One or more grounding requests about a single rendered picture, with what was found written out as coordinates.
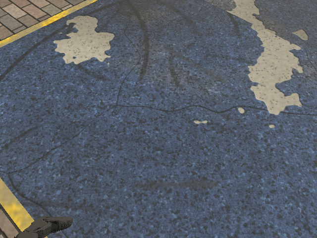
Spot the robot left hand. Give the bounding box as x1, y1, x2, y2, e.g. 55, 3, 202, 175
14, 215, 73, 238

